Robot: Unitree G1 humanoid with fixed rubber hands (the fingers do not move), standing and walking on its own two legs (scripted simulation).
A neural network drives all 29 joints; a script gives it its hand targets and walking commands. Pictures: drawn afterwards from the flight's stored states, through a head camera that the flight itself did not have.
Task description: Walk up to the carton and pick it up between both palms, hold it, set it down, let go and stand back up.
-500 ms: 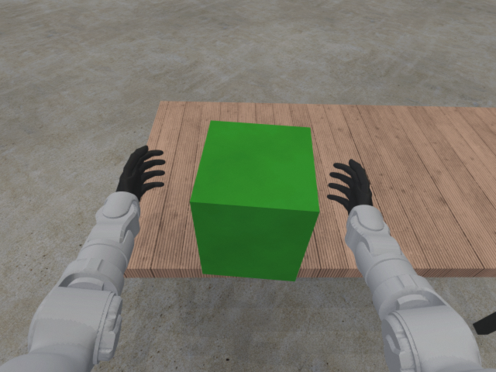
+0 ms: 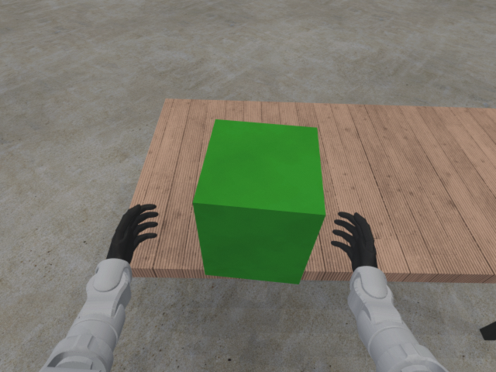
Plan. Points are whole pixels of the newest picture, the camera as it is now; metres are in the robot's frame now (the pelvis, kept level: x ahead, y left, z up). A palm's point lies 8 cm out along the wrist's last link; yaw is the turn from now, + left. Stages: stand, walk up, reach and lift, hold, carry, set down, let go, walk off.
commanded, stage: set down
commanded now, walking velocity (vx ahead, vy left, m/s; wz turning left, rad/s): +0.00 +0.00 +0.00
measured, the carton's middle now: (258, 204) +0.43 +0.00 -0.01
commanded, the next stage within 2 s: let go in 1.42 s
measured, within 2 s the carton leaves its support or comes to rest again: neither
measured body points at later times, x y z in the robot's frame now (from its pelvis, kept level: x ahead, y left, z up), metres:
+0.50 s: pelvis +0.01 +0.00 +0.00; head +0.02 +0.02 +0.44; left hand +0.26 +0.24 -0.04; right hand +0.26 -0.18 -0.05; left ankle -0.01 +0.10 -0.74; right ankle +0.02 -0.08 -0.74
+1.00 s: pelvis +0.02 +0.00 +0.01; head +0.01 +0.01 +0.45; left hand +0.22 +0.24 -0.06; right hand +0.21 -0.20 -0.06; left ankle -0.01 +0.10 -0.74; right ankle +0.02 -0.08 -0.74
